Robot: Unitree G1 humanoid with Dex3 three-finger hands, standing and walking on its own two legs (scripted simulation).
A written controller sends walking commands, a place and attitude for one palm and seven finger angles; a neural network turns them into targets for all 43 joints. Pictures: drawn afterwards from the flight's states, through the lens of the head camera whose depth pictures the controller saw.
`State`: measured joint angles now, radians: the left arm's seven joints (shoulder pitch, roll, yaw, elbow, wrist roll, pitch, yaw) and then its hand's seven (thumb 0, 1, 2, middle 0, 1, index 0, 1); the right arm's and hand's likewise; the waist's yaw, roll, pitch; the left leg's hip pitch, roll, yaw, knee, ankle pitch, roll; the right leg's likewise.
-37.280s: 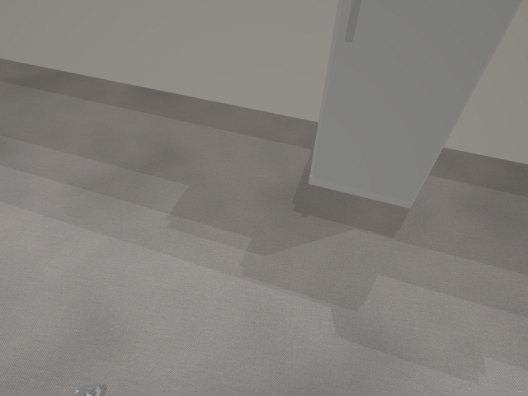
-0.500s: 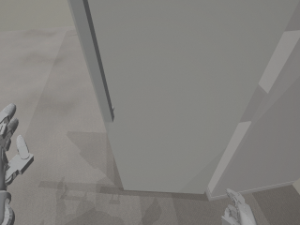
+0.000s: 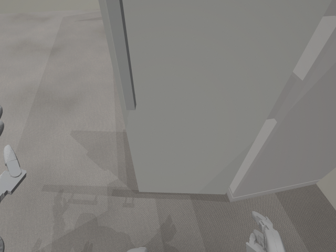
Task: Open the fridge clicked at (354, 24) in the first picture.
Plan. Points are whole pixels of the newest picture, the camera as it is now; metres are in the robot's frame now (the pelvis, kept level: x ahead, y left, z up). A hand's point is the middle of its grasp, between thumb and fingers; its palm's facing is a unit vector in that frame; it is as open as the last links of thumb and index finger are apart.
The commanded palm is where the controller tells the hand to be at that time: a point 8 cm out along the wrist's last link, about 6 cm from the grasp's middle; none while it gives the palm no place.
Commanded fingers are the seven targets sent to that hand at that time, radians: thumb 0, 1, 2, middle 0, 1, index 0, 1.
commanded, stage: step back with the hand held close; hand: left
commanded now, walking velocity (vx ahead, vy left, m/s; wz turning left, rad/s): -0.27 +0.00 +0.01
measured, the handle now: (122, 39) +0.51 +0.16 +0.25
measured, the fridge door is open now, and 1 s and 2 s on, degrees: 77 77 77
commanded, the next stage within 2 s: stop stepping back and stand still in 0.44 s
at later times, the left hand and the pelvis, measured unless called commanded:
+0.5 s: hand out of the picture +0.09 +0.27 +0.18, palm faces +0.56 -0.74 -0.38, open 7.4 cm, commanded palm +0.03 +0.31 +0.19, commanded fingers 0.00 0.90 0.90 -0.20 -0.30 -0.20 -0.30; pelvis -0.09 +0.00 -0.02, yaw +4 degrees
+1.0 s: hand out of the picture -0.10 +0.36 +0.19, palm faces +0.68 -0.69 -0.25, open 7.4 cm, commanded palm -0.16 +0.36 +0.19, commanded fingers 0.00 0.90 0.90 -0.20 -0.30 -0.20 -0.30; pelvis -0.27 +0.05 +0.00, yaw +7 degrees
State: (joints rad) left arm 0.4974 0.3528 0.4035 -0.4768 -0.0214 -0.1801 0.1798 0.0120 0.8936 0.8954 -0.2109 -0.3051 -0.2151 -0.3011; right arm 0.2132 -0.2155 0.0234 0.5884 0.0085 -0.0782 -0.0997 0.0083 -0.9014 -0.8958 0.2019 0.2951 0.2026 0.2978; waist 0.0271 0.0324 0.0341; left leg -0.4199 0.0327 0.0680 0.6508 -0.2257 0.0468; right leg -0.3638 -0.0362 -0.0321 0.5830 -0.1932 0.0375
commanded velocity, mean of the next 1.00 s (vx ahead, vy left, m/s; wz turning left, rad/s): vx -0.06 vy -0.03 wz -0.03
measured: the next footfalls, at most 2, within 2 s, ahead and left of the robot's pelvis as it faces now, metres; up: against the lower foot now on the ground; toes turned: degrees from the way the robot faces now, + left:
right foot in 0.76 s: -0.16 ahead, -0.08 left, +0.00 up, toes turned +9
left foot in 0.94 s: -0.18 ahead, +0.17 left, +0.00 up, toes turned +5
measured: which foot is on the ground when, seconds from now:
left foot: down 0.00-0.72, up 0.74-0.92, down 0.94-1.00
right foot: down 0.00-0.54, up 0.56-0.74, down 0.76-0.94, up 0.96-1.00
